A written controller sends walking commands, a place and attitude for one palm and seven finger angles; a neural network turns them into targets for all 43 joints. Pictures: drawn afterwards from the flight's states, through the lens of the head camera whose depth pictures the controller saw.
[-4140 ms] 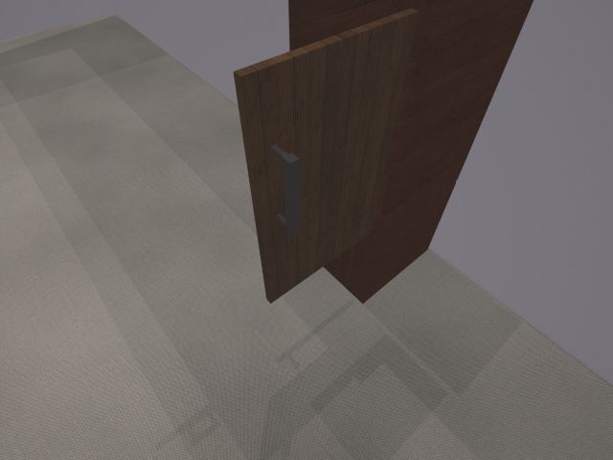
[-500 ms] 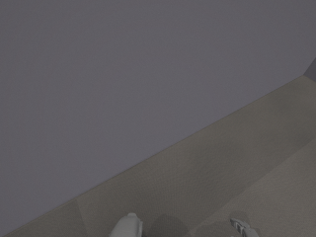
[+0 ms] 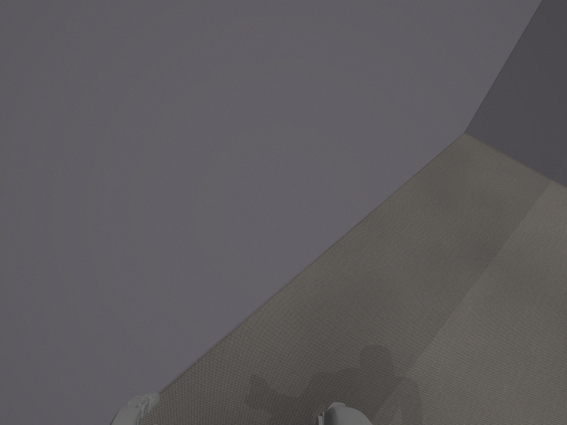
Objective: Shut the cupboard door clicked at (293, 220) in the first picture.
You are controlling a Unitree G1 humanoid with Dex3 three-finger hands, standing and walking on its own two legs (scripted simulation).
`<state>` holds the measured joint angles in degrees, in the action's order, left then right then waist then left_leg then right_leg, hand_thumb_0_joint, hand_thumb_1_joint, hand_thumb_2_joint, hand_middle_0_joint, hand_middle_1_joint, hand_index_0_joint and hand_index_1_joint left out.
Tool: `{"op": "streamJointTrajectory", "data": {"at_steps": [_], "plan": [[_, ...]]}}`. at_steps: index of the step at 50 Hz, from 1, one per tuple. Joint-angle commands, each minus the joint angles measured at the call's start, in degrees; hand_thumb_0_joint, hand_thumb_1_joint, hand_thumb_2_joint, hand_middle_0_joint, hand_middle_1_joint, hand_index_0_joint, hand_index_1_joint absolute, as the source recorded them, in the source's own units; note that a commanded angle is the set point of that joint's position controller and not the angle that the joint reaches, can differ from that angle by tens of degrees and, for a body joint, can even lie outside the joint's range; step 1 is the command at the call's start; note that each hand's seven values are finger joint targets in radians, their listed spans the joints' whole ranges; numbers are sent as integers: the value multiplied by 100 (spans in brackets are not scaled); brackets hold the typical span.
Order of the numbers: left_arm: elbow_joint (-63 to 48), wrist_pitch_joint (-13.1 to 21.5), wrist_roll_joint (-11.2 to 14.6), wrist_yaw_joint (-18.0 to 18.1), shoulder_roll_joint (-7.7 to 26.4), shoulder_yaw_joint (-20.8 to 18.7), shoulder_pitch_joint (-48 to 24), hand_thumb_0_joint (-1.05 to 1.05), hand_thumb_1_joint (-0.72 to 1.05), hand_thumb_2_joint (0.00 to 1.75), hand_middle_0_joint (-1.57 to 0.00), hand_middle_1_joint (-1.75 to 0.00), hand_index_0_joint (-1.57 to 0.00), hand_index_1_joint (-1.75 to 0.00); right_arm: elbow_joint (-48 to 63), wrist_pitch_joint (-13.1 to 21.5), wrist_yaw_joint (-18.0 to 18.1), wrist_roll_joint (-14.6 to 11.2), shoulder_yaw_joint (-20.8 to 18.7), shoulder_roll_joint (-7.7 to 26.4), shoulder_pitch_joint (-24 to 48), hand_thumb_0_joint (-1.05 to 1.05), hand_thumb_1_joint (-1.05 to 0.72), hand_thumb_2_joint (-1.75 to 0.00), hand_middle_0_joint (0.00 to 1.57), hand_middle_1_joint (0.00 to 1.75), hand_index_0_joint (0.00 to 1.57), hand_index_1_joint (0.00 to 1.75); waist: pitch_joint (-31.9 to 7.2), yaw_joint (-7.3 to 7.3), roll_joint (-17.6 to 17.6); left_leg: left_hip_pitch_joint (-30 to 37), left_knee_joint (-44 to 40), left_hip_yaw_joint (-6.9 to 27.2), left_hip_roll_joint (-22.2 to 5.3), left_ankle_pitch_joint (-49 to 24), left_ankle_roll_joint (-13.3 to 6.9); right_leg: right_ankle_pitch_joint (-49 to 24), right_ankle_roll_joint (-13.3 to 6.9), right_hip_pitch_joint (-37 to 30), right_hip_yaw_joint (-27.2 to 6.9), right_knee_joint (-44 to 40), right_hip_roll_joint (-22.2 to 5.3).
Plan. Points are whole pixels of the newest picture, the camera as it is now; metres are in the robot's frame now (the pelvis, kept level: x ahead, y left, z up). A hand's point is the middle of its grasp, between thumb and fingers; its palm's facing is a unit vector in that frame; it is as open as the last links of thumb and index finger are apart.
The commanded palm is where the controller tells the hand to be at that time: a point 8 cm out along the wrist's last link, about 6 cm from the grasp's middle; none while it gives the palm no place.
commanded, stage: turn to face it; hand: left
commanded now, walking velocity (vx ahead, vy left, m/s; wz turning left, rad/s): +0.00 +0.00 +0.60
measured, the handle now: out of the picture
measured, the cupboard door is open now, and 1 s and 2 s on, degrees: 89 89 89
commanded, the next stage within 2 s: none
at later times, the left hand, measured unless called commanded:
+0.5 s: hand out of the picture +0.07 +0.23 -0.20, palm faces +0.35 -0.91 -0.22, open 7.3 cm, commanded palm none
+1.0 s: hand out of the picture +0.02 +0.14 -0.16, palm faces +0.59 -0.77 -0.25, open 7.4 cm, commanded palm none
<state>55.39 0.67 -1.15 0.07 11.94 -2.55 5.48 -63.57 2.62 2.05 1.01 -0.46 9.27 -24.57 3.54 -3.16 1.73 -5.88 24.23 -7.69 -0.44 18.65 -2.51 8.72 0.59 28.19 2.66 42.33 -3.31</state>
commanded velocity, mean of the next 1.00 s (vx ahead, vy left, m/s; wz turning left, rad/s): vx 0.00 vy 0.00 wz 0.60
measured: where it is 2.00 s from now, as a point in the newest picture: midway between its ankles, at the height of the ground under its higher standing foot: outside the picture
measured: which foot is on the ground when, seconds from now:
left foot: down 0.00-0.08, up 0.10-0.40, down 0.42-0.80, up 0.82-1.00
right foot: up 0.00-0.04, down 0.06-0.42, up 0.44-0.78, down 0.80-1.00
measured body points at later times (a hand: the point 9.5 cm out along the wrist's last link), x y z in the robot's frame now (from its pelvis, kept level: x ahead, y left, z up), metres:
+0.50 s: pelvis +0.06 +0.01 -0.02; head +0.07 +0.05 +0.43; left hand +0.05 +0.28 -0.18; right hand +0.22 -0.22 -0.14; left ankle +0.05 +0.12 -0.74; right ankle +0.07 -0.13 -0.70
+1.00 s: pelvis +0.09 -0.05 +0.00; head +0.13 -0.03 +0.45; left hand -0.01 +0.18 -0.14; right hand +0.31 -0.21 -0.15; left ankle +0.00 +0.06 -0.66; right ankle +0.15 -0.14 -0.74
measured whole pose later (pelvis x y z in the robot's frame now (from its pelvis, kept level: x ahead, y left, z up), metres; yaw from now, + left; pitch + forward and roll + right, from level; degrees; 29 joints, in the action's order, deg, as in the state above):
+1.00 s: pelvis +0.09 -0.05 +0.00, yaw +37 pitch +0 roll +2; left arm 51.9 -0.5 -1.3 1.3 10.5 -1.6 13.7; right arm -53.6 -4.9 -1.8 0.6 -4.6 13.9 -8.2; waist 5.4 -0.4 0.5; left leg -28.4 61.6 -1.5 -0.5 24.2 4.2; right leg 15.7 -0.4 13.0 8.5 28.6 -5.8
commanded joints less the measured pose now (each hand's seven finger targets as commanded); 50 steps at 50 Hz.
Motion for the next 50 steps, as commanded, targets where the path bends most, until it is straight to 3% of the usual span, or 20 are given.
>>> {"op": "streamJointTrajectory", "data": {"at_steps": [1, 2, 3, 4, 5, 11, 17, 19, 20, 21, 22, 23, 28, 34, 38, 40, 41, 42, 44, 50], "plan": [[-205, 30, 33, 32, 208, -17, 394, 0, 90, 90, -20, -30, -20, -30, 250, -64, 20, -1, -166, 757, -199, 0, -90, -90, 20, 30, 20, 30, -187, 338, -930, -534, 207, 1078, -1173, -4450, -181, -163, 1, -1540, 240, -1121, 162], [-148, 72, 36, 60, 392, -74, 642, 0, 90, 90, -20, -30, -20, -30, 294, -86, 11, -35, -180, 709, -160, 0, -90, -90, 20, 30, 20, 30, -407, 469, -702, -972, 645, 990, -977, -3737, 12, -1599, -51, -2348, 16, -1303, -152], [-24, 131, 4, 129, 791, -147, 1077, 0, 90, 90, -20, -30, -20, -30, 371, -84, -25, -95, -183, 538, -202, 0, -90, -90, 20, 30, 20, 30, -741, 637, 77, -2021, 1531, 710, -557, -2261, 260, -3755, -412, -3514, -804, -1065, -1106], [121, 157, 30, 166, 1123, -219, 1598, 0, 90, 90, -20, -30, -20, -30, 453, -130, -24, -116, -217, 457, -291, 0, -90, -90, 20, 30, 20, 30, -1233, 769, 793, -2534, 2988, 259, 44, 1489, 537, -5251, -1223, -4043, -1533, -1336, -2476], [57, 154, 30, 208, 1145, -204, 1599, 0, 90, 90, -20, -30, -20, -30, 522, -192, -12, -127, -230, 467, -181, 0, -90, -90, 20, 30, 20, 30, -1326, 773, 1056, -2422, 4003, 585, -139, 2225, 505, -4848, -1551, -3568, -1584, -1712, -2791], [-397, 52, 4, 242, 613, -164, 303, 0, 90, 90, -20, -30, -20, -30, 593, -521, -201, -43, -272, 137, 107, 0, -90, -90, 20, 30, 20, 30, -516, 107, 719, -2012, 3906, 422, -515, 790, 615, -1997, -755, -1449, 265, -2275, -1730], [-424, 1, -67, 187, 766, -338, 456, 0, 90, 90, -20, -30, -20, -30, 986, -484, -284, -12, -337, 188, 705, 0, -90, -90, 20, 30, 20, 30, -315, 231, 719, -1635, 1997, 8, -379, 401, 568, -911, -625, -1398, 540, -1838, -1819], [-475, -51, -18, 149, 766, -352, 447, 0, 90, 90, -20, -30, -20, -30, 1015, -431, -296, 12, -405, 456, 403, 0, -90, -90, 20, 30, 20, 30, -560, 36, 214, -748, 753, 18, -288, -570, 531, -344, -311, -1170, 856, -979, -1627], [-573, -104, 26, 124, 577, -329, 497, 0, 90, 90, -20, -30, -20, -30, 1003, -381, -284, 39, -506, 906, 190, 0, -90, -90, 20, 30, 20, 30, -698, -86, -996, -232, 33, 970, -854, -1285, 265, 618, 7, -611, 1038, 7, -1187], [-821, -147, 58, 98, 249, -232, 350, 0, 90, 90, -20, -30, -20, -30, 1056, -340, -230, 75, -660, 1581, -43, 0, -90, -90, 20, 30, 20, 30, -732, -265, -2639, 32, -519, 3195, -2391, -3073, -601, 3131, 472, 683, 912, 1503, -369], [-977, -186, -3, 118, 461, -214, -72, 0, 90, 90, -20, -30, -20, -30, 1008, -364, -167, 86, -686, 1776, -180, 0, -90, -90, 20, 30, 20, 30, -899, -391, -1792, -35, -512, 3413, -2719, -3042, -1081, 2998, 338, 745, 54, 2370, -301], [-1050, -180, -11, 90, 458, -214, -204, 0, 90, 90, -20, -30, -20, -30, 1132, -338, -145, 82, -666, 1727, 120, 0, -90, -90, 20, 30, 20, 30, -713, -204, -1023, -324, -603, 3209, -2561, -2326, -1066, 2452, 295, 815, -130, 2611, -411], [-634, -219, -3, 28, 558, -261, 383, 0, 90, 90, -20, -30, -20, -30, 1421, -277, -79, 32, -533, 1450, 1223, 0, -90, -90, 20, 30, 20, 30, -616, 270, -1144, -456, -441, 1918, -1369, -2333, -502, 1310, 435, 520, -232, 2370, -191], [-764, -221, 41, 60, 585, -195, 311, 0, 90, 90, -20, -30, -20, -30, 1452, -394, -162, 63, -630, 1639, 1282, 0, -90, -90, 20, 30, 20, 30, -540, 155, -1022, -704, -501, 2343, -1314, -1443, -618, 1626, 394, -339, -89, 523, 85], [-572, -134, 50, 97, 793, -260, 1220, 0, 90, 90, -20, -30, -20, -30, 1661, -486, -200, -8, -654, 1571, 1866, 0, -90, -90, 20, 30, 20, 30, -512, 594, -933, -1858, 111, 2294, -828, -675, -265, 647, 294, -2075, -22, -1531, 181], [-648, -48, -93, 177, 1674, -421, 1336, 0, 90, 90, -20, -30, -20, -30, 1882, -493, -254, -59, -568, 898, 1920, 0, -90, -90, 20, 30, 20, 30, -368, 759, 1989, -3200, 2834, 848, 535, 1589, 509, 1093, -612, -2361, -2754, -3203, -2367], [-717, -45, -29, 200, 1566, -332, 1108, 0, 90, 90, -20, -30, -20, -30, 1845, -518, -286, -9, -612, 1230, 1935, 0, -90, -90, 20, 30, 20, 30, -267, 610, 1535, -2945, 3924, 1206, 143, 1582, 412, 870, -884, -1631, -2504, -3090, -2503], [-850, -43, -33, 187, 1316, -277, 661, 0, 90, 90, -20, -30, -20, -30, 1777, -544, -346, 1, -606, 1131, 1708, 0, -90, -90, 20, 30, 20, 30, -196, 334, 1103, -2779, 4359, 1204, 49, 1043, 403, 1084, -879, -1271, -1833, -2993, -2083], [-902, -20, -2, 189, 968, -207, 362, 0, 90, 90, -20, -30, -20, -30, 1493, -615, -368, 15, -608, 1042, 1625, 0, -90, -90, 20, 30, 20, 30, -245, 157, 1196, -2755, 4732, 975, -131, 550, 561, -133, -640, -1465, -988, -2597, -1518], [-669, 24, -41, 207, 1060, -262, 1125, 0, 90, 90, -20, -30, -20, -30, 1562, -592, -398, -50, -443, 670, 2116, 0, -90, -90, 20, 30, 20, 30, -426, 528, 789, -2376, 2828, 370, -85, 729, 705, -2193, -703, -2512, -131, -2049, -1608]]}}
